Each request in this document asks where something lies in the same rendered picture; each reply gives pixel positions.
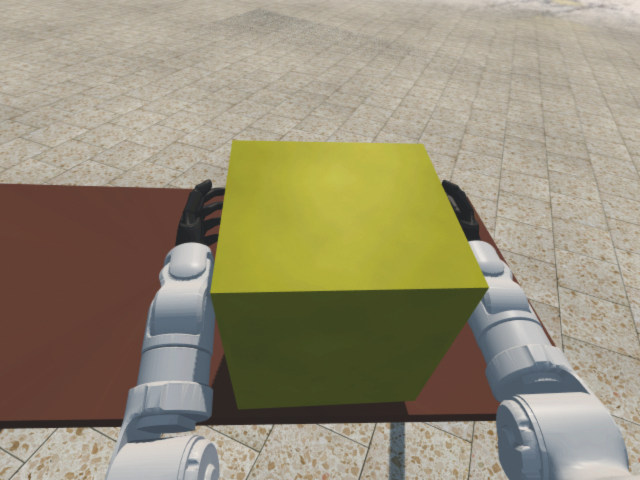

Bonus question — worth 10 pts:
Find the robot left forearm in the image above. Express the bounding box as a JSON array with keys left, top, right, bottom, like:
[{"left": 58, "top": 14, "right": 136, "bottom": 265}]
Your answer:
[{"left": 104, "top": 243, "right": 215, "bottom": 480}]

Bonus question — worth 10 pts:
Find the right robot hand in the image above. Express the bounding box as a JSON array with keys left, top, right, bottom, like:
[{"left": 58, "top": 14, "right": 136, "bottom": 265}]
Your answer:
[{"left": 442, "top": 180, "right": 481, "bottom": 241}]

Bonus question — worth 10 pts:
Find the carton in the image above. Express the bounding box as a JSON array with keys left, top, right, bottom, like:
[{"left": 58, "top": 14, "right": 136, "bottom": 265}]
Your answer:
[{"left": 210, "top": 140, "right": 489, "bottom": 410}]

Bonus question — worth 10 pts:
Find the left robot hand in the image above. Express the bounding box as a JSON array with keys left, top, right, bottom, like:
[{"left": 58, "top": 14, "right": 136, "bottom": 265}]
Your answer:
[{"left": 175, "top": 179, "right": 225, "bottom": 247}]

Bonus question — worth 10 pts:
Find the robot right upper arm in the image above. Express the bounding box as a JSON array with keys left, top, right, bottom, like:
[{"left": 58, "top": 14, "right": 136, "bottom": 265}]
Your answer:
[{"left": 496, "top": 392, "right": 640, "bottom": 480}]

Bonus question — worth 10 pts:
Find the robot left upper arm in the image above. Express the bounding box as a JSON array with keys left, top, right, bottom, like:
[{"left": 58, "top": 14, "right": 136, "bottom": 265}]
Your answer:
[{"left": 107, "top": 435, "right": 219, "bottom": 480}]

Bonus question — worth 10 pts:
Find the table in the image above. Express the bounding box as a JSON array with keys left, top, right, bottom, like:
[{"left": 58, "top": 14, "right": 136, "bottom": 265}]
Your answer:
[{"left": 0, "top": 183, "right": 556, "bottom": 429}]

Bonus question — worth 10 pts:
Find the robot right forearm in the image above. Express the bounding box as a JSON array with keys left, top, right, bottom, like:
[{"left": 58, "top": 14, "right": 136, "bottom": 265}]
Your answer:
[{"left": 468, "top": 240, "right": 629, "bottom": 470}]

